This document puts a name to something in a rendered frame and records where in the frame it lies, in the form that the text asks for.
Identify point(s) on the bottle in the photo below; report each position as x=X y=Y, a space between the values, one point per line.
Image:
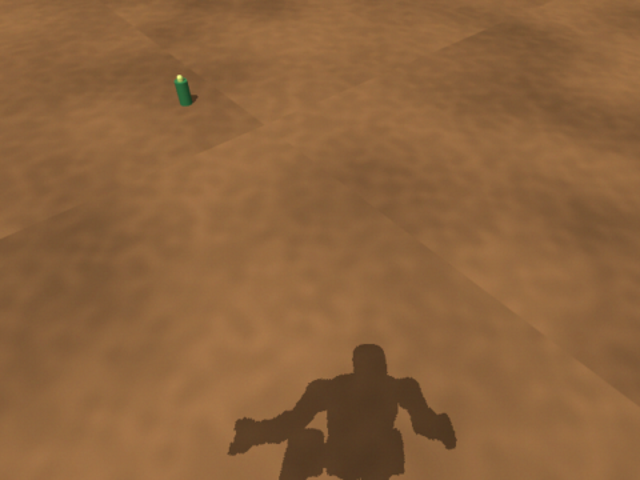
x=183 y=91

